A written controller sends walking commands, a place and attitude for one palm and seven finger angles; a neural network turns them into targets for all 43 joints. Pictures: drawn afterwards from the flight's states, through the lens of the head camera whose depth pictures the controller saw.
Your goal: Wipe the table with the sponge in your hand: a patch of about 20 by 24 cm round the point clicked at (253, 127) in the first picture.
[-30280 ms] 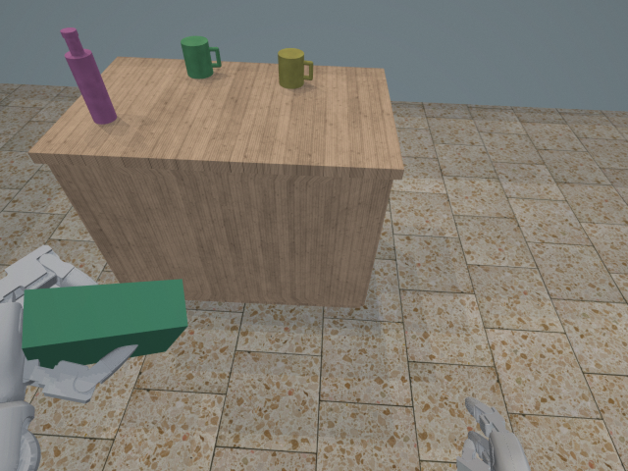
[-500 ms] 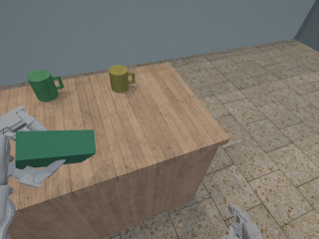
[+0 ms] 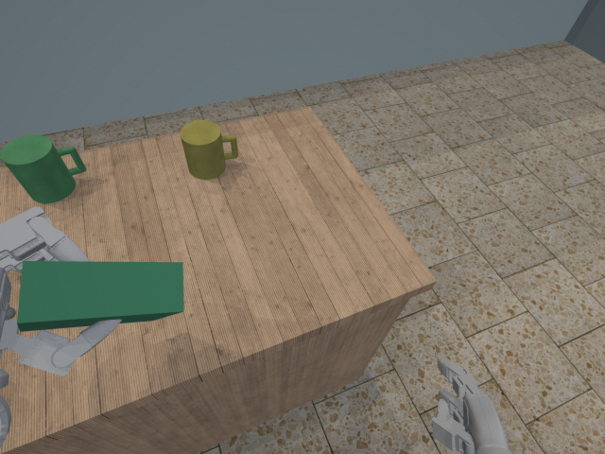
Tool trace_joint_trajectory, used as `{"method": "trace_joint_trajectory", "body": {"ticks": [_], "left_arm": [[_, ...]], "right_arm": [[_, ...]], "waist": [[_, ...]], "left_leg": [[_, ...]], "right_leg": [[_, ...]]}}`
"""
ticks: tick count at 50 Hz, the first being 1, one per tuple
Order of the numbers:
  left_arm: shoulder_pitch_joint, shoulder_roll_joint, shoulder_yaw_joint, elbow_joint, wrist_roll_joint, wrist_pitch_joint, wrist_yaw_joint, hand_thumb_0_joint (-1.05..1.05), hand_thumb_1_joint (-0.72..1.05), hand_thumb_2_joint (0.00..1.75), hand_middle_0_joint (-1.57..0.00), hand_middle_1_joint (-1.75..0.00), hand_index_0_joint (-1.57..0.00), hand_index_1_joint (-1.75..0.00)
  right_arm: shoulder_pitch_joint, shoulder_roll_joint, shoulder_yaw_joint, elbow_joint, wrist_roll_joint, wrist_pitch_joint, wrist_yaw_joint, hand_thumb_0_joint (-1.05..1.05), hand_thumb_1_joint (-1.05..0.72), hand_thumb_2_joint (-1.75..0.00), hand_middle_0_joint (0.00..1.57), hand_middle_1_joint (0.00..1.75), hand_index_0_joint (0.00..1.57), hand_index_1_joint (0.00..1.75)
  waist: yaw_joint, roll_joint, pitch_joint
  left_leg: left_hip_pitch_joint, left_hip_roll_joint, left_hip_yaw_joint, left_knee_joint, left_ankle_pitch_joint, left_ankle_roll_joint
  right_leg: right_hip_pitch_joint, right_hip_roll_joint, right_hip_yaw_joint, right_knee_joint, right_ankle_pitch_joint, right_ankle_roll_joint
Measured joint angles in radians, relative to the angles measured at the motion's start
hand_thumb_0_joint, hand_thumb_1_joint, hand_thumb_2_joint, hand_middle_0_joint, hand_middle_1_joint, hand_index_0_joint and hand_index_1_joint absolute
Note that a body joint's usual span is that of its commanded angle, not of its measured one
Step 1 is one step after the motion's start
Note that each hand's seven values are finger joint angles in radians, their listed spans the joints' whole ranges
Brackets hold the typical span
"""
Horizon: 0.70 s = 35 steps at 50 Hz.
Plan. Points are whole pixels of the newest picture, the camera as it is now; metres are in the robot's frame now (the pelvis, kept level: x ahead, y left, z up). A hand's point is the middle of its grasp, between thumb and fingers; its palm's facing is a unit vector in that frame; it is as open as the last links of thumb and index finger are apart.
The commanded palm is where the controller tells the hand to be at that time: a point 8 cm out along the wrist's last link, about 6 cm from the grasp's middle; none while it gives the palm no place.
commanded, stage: come to a stop and stand still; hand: left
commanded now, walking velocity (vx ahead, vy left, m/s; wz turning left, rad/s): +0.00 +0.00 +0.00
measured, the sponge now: (124, 296) +0.24 +0.20 +0.14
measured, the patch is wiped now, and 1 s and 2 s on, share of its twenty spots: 0.00 0.00 0.00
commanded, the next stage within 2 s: look again from close up in 1.14 s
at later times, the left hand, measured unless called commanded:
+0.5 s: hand (80, 329) +0.20 +0.22 +0.16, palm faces +0.35 -0.85 -0.39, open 8.9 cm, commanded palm +0.14 +0.25 +0.17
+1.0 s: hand (57, 322) +0.20 +0.24 +0.16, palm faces +0.34 -0.85 -0.40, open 8.9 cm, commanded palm +0.15 +0.27 +0.17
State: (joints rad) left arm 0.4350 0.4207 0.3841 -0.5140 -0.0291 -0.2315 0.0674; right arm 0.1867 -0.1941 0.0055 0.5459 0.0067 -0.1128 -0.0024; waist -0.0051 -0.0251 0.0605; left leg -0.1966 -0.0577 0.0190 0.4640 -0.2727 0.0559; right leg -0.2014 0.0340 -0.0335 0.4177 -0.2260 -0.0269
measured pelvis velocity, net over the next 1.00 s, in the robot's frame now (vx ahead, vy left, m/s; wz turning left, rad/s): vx -0.02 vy -0.01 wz -0.01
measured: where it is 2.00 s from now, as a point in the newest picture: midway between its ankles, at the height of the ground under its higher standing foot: outside the picture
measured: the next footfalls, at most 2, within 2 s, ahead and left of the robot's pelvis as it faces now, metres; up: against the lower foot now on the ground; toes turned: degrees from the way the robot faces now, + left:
none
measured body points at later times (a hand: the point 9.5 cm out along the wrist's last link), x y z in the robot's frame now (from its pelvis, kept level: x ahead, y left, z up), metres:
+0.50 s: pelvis -0.02 -0.03 +0.00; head -0.01 -0.02 +0.45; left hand +0.17 +0.26 +0.18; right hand +0.15 -0.26 -0.07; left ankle -0.02 +0.07 -0.74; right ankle +0.00 -0.11 -0.74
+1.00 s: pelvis -0.02 -0.01 +0.00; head -0.01 +0.00 +0.45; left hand +0.18 +0.28 +0.18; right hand +0.16 -0.24 -0.07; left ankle -0.02 +0.07 -0.74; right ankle +0.00 -0.11 -0.74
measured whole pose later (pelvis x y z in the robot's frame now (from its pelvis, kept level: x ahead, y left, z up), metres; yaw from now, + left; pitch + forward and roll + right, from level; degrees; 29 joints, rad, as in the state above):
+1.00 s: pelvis -0.02 -0.01 +0.00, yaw -1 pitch +0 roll -1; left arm 0.44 0.39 0.34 -0.44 -0.04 -0.18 0.09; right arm 0.21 -0.20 0.02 0.58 0.01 -0.10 -0.03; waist 0.01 -0.02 0.01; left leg -0.18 -0.05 0.03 0.40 -0.22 0.06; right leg -0.19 0.04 -0.02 0.37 -0.17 -0.03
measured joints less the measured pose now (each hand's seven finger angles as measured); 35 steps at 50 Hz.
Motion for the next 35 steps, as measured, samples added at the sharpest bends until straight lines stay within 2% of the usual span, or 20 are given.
{"method": "trace_joint_trajectory", "body": {"ticks": [5, 8, 12, 17, 24, 35], "left_arm": [[0.034, 0.000, 0.012, 0.012, -0.020, 0.016, 0.004, -0.01, -0.42, 1.09, -0.86, -1.45, -0.86, -1.45], [0.027, -0.021, 0.003, 0.036, -0.024, 0.032, 0.013, -0.01, -0.42, 1.09, -0.86, -1.45, -0.86, -1.45], [-0.002, -0.054, -0.028, 0.064, -0.022, 0.052, 0.021, -0.01, -0.42, 1.09, -0.86, -1.45, -0.86, -1.45], [-0.023, -0.069, -0.058, 0.077, -0.019, 0.060, 0.026, -0.01, -0.42, 1.09, -0.86, -1.45, -0.86, -1.45], [-0.004, -0.047, -0.048, 0.088, -0.022, 0.057, 0.024, -0.01, -0.42, 1.09, -0.86, -1.45, -0.86, -1.45], [0.002, -0.052, -0.060, 0.088, -0.013, 0.067, 0.032, -0.01, -0.42, 1.09, -0.86, -1.45, -0.86, -1.45]], "right_arm": [[0.000, -0.014, -0.002, 0.004, 0.010, 0.018, -0.012, 0.02, -0.91, -0.90, 0.20, 0.30, 0.20, 0.30], [-0.001, -0.018, -0.001, 0.015, 0.011, 0.024, -0.021, 0.02, -0.91, -0.90, 0.20, 0.30, 0.20, 0.30], [-0.001, -0.017, 0.002, 0.024, 0.011, 0.027, -0.028, 0.02, -0.91, -0.90, 0.20, 0.30, 0.20, 0.30], [-0.002, -0.011, 0.010, 0.023, 0.009, 0.028, -0.031, 0.02, -0.91, -0.90, 0.20, 0.30, 0.20, 0.30], [0.019, -0.010, 0.014, 0.019, 0.009, 0.032, -0.030, 0.02, -0.91, -0.90, 0.20, 0.30, 0.20, 0.30], [0.057, -0.029, 0.004, 0.052, 0.011, 0.022, -0.035, 0.02, -0.91, -0.90, 0.20, 0.30, 0.20, 0.30]], "waist": [[0.012, 0.013, -0.015], [0.024, 0.014, -0.023], [0.034, 0.013, -0.029], [0.029, 0.017, -0.037], [0.016, 0.024, -0.051], [0.021, 0.015, -0.043]], "left_leg": [[-0.008, 0.014, -0.010, 0.020, -0.014, -0.013], [0.001, 0.016, -0.009, 0.007, -0.013, -0.004], [0.015, 0.017, -0.009, -0.012, 0.004, -0.010], [0.017, 0.025, -0.009, -0.027, 0.024, -0.015], [-0.001, 0.039, -0.006, -0.038, 0.045, -0.021], [-0.004, 0.034, 0.002, -0.047, 0.054, -0.013]], "right_leg": [[0.004, 0.014, -0.009, -0.004, -0.003, -0.012], [0.004, 0.017, -0.009, -0.001, -0.003, -0.016], [0.011, 0.018, -0.009, -0.006, 0.005, -0.021], [0.015, 0.025, -0.009, -0.028, 0.029, -0.029], [0.009, 0.039, -0.006, -0.068, 0.068, -0.036], [0.005, 0.034, 0.002, -0.078, 0.080, -0.028]]}}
